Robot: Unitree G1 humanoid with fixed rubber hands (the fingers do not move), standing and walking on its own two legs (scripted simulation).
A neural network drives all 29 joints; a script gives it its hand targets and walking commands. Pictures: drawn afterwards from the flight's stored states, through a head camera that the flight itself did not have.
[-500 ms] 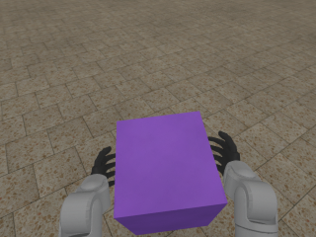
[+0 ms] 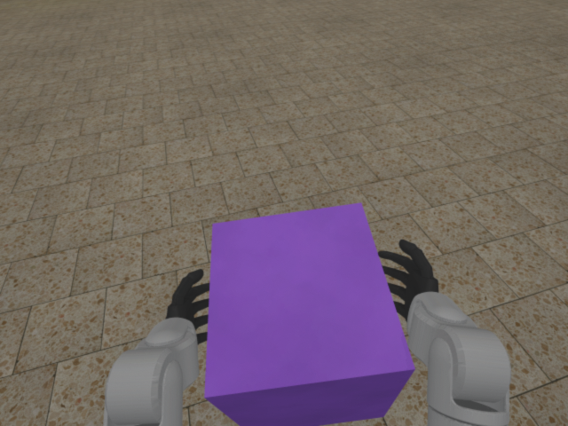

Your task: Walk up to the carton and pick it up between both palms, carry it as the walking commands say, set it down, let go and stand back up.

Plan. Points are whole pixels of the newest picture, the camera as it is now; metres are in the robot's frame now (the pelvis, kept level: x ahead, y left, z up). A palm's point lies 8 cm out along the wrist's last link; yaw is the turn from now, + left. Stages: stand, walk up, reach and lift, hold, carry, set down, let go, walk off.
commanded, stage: carry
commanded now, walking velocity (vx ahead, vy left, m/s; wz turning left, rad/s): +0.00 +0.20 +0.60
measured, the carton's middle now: (302, 325) +0.26 -0.01 +0.03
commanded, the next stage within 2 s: none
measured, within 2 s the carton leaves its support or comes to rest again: neither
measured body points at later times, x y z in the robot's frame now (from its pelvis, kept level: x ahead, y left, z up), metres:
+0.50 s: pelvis -0.02 +0.15 +0.00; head -0.04 +0.11 +0.45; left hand +0.17 +0.34 +0.08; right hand +0.26 +0.06 +0.09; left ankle +0.00 +0.21 -0.68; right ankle +0.01 +0.07 -0.73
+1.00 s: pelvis -0.11 +0.31 -0.01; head -0.11 +0.31 +0.44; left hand +0.00 +0.56 +0.05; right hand +0.19 +0.33 +0.08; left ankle -0.10 +0.40 -0.73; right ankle -0.05 +0.22 -0.67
